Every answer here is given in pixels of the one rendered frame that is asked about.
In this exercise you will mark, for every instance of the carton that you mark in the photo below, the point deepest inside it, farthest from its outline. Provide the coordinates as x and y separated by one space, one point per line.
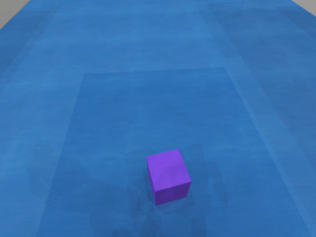
168 176

